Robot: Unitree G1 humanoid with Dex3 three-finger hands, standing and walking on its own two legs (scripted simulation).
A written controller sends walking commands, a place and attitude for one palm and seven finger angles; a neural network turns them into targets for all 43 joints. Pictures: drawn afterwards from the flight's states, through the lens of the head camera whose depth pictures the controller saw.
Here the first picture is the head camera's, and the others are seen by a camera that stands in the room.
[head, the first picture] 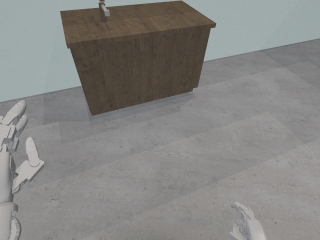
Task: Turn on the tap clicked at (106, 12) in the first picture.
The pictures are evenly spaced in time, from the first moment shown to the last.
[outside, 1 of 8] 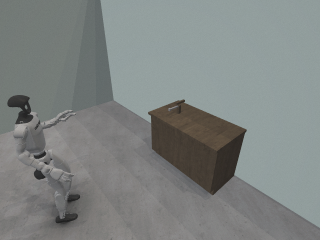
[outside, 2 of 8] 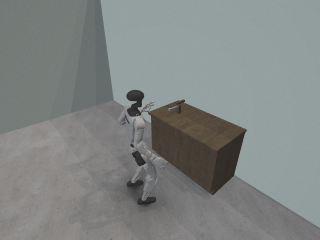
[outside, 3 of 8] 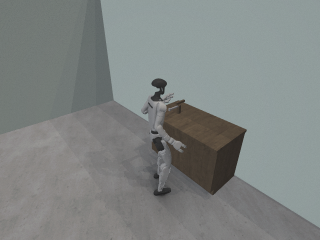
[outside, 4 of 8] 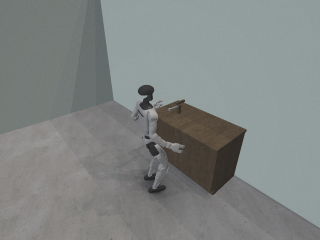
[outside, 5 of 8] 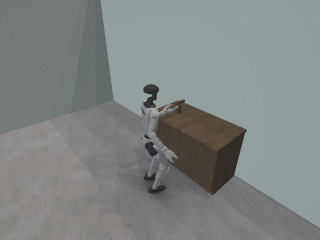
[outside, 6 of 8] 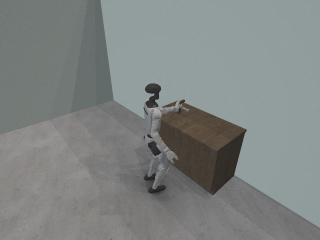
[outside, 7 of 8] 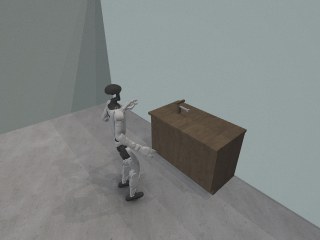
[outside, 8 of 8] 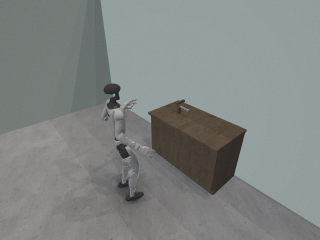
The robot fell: no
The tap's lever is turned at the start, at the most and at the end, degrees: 0 87 86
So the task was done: yes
